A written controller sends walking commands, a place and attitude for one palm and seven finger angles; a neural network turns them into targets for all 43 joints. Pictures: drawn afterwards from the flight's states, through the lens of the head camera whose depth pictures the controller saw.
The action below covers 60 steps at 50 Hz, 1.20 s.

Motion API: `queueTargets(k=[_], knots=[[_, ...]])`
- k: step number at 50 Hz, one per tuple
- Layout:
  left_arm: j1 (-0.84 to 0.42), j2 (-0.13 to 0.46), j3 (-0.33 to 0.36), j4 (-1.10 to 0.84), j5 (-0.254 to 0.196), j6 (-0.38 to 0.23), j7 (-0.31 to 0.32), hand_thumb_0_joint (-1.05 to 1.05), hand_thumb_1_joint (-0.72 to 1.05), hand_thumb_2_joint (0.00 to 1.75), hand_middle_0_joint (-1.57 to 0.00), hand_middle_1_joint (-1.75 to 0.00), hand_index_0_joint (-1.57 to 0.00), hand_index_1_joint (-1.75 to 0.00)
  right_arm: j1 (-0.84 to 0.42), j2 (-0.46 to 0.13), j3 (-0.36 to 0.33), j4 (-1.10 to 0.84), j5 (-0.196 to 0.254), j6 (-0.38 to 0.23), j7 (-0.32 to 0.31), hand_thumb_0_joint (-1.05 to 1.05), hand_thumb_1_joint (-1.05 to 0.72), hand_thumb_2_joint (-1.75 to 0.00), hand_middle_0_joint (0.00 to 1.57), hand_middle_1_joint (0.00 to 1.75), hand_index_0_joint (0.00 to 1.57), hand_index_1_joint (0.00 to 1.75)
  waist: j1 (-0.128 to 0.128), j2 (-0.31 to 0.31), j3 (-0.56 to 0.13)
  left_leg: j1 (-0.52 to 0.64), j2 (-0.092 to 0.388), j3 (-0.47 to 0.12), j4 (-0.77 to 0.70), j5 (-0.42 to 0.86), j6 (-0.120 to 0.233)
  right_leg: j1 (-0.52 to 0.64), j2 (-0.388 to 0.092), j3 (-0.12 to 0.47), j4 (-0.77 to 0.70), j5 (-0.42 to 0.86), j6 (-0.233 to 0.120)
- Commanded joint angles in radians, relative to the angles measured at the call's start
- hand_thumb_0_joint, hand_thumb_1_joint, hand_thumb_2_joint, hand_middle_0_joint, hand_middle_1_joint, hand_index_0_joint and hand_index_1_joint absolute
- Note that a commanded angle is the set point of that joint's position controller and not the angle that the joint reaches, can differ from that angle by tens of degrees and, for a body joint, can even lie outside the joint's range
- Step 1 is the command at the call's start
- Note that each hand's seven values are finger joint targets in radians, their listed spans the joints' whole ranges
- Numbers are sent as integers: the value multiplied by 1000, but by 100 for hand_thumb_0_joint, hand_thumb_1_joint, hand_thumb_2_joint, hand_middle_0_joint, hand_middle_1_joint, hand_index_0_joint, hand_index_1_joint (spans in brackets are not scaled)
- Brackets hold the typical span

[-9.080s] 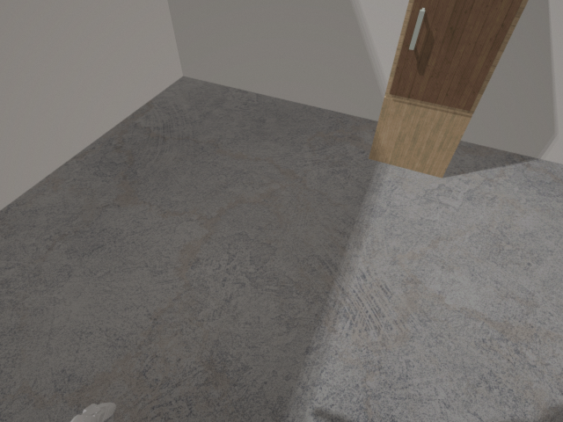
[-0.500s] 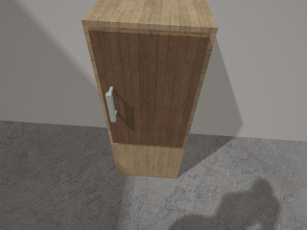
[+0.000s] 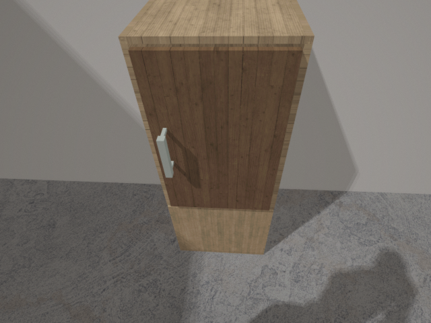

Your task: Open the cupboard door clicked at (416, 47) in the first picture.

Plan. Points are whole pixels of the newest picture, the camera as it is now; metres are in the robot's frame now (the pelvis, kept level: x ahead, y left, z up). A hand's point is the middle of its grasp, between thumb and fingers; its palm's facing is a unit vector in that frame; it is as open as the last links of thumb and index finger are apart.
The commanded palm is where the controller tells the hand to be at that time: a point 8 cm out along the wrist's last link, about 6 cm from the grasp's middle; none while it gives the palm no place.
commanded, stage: look again from close up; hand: left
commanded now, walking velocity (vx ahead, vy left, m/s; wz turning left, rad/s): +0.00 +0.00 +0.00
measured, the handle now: (166, 153) +0.56 +0.18 -0.04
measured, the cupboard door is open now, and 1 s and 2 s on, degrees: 0 0 0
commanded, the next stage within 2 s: raise the hand with hooked fingers in 0.06 s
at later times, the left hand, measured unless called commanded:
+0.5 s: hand (148, 274) +0.22 +0.15 -0.03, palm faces +0.01 -1.00 -0.01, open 8.1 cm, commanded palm +0.14 +0.22 -0.06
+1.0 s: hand (126, 280) +0.21 +0.19 -0.05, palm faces -0.03 -1.00 -0.03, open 11.1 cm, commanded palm +0.17 +0.25 -0.05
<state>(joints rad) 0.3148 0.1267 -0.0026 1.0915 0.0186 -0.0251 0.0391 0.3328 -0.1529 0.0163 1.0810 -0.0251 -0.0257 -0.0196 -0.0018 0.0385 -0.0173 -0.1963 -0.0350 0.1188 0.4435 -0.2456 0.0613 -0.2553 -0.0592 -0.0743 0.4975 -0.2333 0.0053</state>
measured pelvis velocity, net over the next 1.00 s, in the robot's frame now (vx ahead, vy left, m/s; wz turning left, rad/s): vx -0.02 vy -0.04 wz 0.02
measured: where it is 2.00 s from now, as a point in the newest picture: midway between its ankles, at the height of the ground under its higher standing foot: outside the picture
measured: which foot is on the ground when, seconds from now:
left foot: down 0.00-1.00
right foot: down 0.00-1.00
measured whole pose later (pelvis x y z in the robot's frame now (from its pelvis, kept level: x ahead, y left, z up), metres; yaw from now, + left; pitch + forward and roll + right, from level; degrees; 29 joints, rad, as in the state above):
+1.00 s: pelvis -0.02 -0.04 -0.09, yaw +1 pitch +16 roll -1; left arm 0.28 0.31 0.35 0.13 -0.39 -0.33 -0.48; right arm 0.25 -0.19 0.01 0.58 0.04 -0.21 -0.04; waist -0.03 0.03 -0.11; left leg -0.92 0.06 0.03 1.16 -0.52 0.00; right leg -0.92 -0.02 -0.15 1.11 -0.48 -0.07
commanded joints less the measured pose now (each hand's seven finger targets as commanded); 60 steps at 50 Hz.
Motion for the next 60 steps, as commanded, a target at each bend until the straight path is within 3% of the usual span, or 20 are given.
queueTargets(k=[1, 7, 8, 9, 10, 11, 12, 13, 15, 17, 19, 21, 26, 30, 32, 37, 44, 47, 54, 60], knots=[[59, 85, 7, -26, -4, -12, 1, 0, 90, 90, -20, -30, -20, -30, 57, -74, -13, -21, 9, -24, -5, 0, -90, -90, 20, 30, 20, 30, 6, -63, 91, -71, 144, -153, -139, 78, -9, 49, -59, 88, -83, 87, -43], [49, 98, 9, -20, -6, -12, 0, 0, 90, 90, -20, -30, -20, -30, 34, -84, -13, -7, 9, -24, -7, 0, -90, -90, 20, 30, 20, 30, 3, -40, 62, -23, 144, -136, -121, 135, -16, 67, -63, 95, -91, 136, -43], [106, 135, 4, 19, 1, -4, 37, 0, 90, 90, -20, -30, -20, -30, -65, -133, -25, -73, 26, -11, 2, 0, -90, -90, 20, 30, 20, 30, 39, -210, 123, -103, 184, -109, 34, 107, -42, 20, -86, 110, -99, 225, -25], [-680, 359, 136, -1506, -202, -231, 17, 0, 88, 89, -20, -32, -20, -32, -71, -293, -46, -437, 74, -155, -46, 0, -90, -90, 20, 30, 20, 30, -116, 24, -365, 152, 47, -129, -43, 148, -38, 81, 27, 48, -22, 185, -31], [-251, 281, 112, -1250, -135, -177, 47, 0, 85, 88, -20, -33, -20, -33, -159, -218, -9, -375, 71, -248, -77, 0, -90, -90, 20, 30, 20, 30, -6, 151, -313, 159, 78, -121, -76, 197, -50, 43, 46, 21, 37, 39, -54], [-211, 207, 76, -1122, -153, -128, 91, 0, 83, 87, -21, -34, -21, -34, -150, -216, -26, -311, 73, -275, -77, 0, -90, -90, 20, 30, 20, 30, -22, 173, -205, 54, 76, -115, -75, 78, -74, -15, 42, -2, 46, -40, -46], [60, 0, -37, -950, -164, -47, 86, 0, 81, 86, -21, -36, -21, -36, -108, -171, -30, -302, 81, -280, -62, 0, -90, -90, 20, 30, 20, 30, -30, 104, -88, -19, 77, -147, -88, -20, -66, -67, 44, -18, 29, -41, -39], [-53, 31, -22, -1118, -213, -76, 65, 0, 78, 85, -21, -37, -21, -37, -127, -213, -29, -375, 89, -293, -60, 0, -90, -90, 20, 30, 20, 30, -35, 100, 20, -88, 69, -170, -72, -80, -60, -82, 37, -23, 20, -44, -33], [-44, 86, 40, -1083, -190, -170, 27, 0, 74, 83, -21, -40, -21, -40, -129, -236, -53, -419, 61, -321, -60, 0, -90, -90, 20, 30, 20, 30, -59, -21, 38, -156, 47, -167, 29, -102, -51, -172, 43, -27, 21, -95, -31], [110, 59, 104, -872, -200, -263, -47, 0, 69, 81, -22, -43, -22, -43, -126, -232, -78, -465, 47, -313, -39, 0, -90, -90, 20, 30, 20, 30, -20, -271, 55, -293, 30, -151, 145, -72, -56, -271, 50, -43, 85, -171, -29], [317, 34, 146, -796, -241, -399, -162, 0, 64, 79, -22, -47, -22, -47, -163, -221, -104, -518, 37, -314, -14, 0, -90, -90, 20, 30, 20, 30, 45, -393, -10, -420, 17, -121, 272, -38, -61, -315, 52, -23, 189, -152, -31], [423, 105, 246, -769, -268, -519, -293, 0, 60, 77, -22, -50, -22, -50, -183, -224, -130, -572, 39, -302, 22, 0, -90, -90, 20, 30, 20, 30, 98, -288, -119, -477, -4, -100, 359, 58, -78, -239, 43, 11, 304, 45, -46], [250, 271, 374, -970, -304, -648, -473, 0, 48, 72, -23, -57, -23, -57, -229, -225, -137, -672, 39, -270, 42, 0, -90, -90, 20, 30, 20, 30, 96, 22, -302, -587, -10, -72, 542, 98, -66, -296, 25, 108, 472, 170, -46], [53, 270, 382, -1307, -377, -700, -441, 0, 39, 68, -24, -63, -24, -63, -188, -191, -124, -695, 40, -268, 17, 0, -90, -90, 20, 30, 20, 30, 35, 130, -434, -559, 22, -103, 628, 104, -47, -332, 32, 152, 490, 166, -29], [-42, 273, 361, -1390, -384, -726, -444, 0, 34, 66, -24, -66, -24, -66, -160, -196, -121, -658, 34, -269, -3, 0, -90, -90, 20, 30, 20, 30, -17, 75, -431, -582, 41, -127, 678, 88, -39, -393, 43, 160, 504, 141, -26], [-158, 262, 254, -1188, -381, -642, -567, 0, 22, 61, -25, -74, -25, -74, -146, -240, -92, -601, 58, -293, -36, 0, -90, -90, 20, 30, 20, 30, -101, -1, -290, -709, 56, -146, 741, -44, -20, -522, 57, 159, 470, -72, -19], [19, 428, 506, -1126, -457, -332, -598, 0, 6, 54, -26, -84, -26, -84, -187, -224, -81, -697, 82, -256, -43, 0, -90, -90, 20, 30, 20, 30, 46, -51, -518, -681, 33, -139, 635, 38, -27, -202, 3, 192, 402, 25, 20], [62, 387, 538, -1183, -472, -362, -498, 0, -1, 51, -27, -88, -27, -88, -187, -186, -80, -701, 74, -256, -34, 0, -90, -90, 20, 30, 20, 30, 75, -56, -500, -672, 39, -146, 593, 62, -40, -202, 17, 148, 424, 74, 5], [-104, 303, 369, -998, -382, -485, -475, 0, -17, 44, -28, -99, -28, -99, -130, -241, -88, -644, 70, -272, -32, 0, -90, -90, 20, 30, 20, 30, -41, -66, -227, -726, 38, -142, 578, -175, -31, -524, 40, 107, 384, -370, -14], [-211, 459, 439, -1136, -405, -511, -552, 0, -31, 38, -29, -108, -29, -108, -93, -273, -80, -671, 79, -299, -51, 0, -90, -90, 20, 30, 20, 30, -4, 60, -385, -576, 40, -157, 521, -121, -23, -450, 52, 83, 411, -260, -35]])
